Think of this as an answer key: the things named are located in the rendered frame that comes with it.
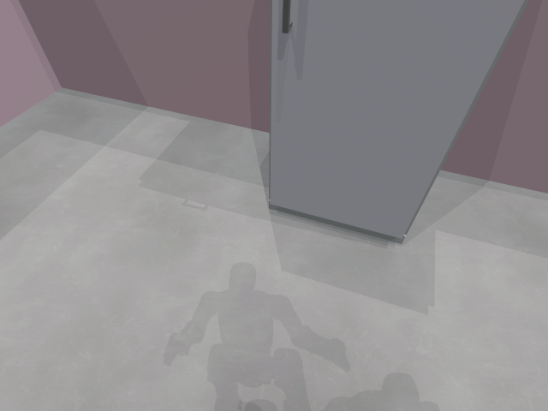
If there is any fridge door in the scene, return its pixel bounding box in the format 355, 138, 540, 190
270, 0, 524, 239

